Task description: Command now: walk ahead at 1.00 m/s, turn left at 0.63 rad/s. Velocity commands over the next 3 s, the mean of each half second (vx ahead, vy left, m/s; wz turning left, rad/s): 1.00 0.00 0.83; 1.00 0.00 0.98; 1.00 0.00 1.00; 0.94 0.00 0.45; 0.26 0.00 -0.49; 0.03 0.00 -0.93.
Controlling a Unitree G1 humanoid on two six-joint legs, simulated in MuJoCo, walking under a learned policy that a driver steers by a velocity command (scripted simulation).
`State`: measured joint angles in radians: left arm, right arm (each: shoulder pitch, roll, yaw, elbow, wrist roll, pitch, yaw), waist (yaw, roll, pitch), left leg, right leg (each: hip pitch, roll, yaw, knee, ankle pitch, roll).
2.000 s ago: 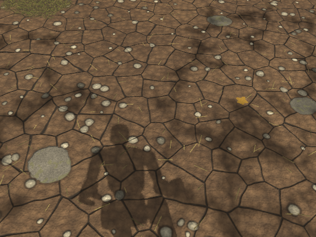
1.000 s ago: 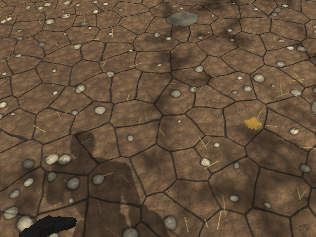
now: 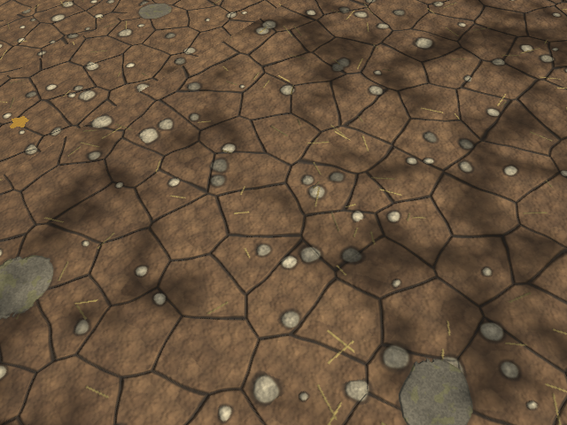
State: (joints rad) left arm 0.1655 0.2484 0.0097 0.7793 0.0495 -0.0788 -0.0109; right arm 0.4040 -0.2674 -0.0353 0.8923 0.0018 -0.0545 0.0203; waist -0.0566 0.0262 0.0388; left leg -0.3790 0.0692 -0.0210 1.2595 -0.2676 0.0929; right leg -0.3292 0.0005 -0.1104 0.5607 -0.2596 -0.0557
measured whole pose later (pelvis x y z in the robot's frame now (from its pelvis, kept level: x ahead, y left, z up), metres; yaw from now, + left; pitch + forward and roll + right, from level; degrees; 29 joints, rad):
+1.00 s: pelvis +0.89 +0.24 +0.00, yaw +54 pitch +1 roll -3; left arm 0.48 0.33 0.06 0.86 0.03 -0.10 0.00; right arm 0.04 -0.36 -0.05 0.60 -0.03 0.02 0.07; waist 0.07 0.07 0.01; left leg -0.79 0.05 0.02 1.17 -0.10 0.09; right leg 0.01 0.00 -0.21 0.31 -0.33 0.03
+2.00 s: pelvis +1.14 +1.07 -0.03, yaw +98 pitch +0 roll +2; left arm 0.38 0.33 0.04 0.85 0.03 -0.06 -0.01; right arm 0.18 -0.27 -0.03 0.75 -0.05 -0.05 -0.02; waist 0.01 -0.03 0.09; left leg -0.44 -0.07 0.02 0.80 -0.36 0.06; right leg -0.33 -0.09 0.04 1.30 -0.48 0.02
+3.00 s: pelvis +1.17 +1.50 -0.18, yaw +49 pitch +0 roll +2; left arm 0.23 0.36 0.06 0.63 0.04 -0.10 -0.11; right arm 0.17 -0.34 -0.08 0.69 -0.05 -0.11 -0.06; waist -0.06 -0.02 0.02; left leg -0.25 0.12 0.14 0.62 -0.43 -0.09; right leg -0.30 0.00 0.00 0.55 -0.27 -0.05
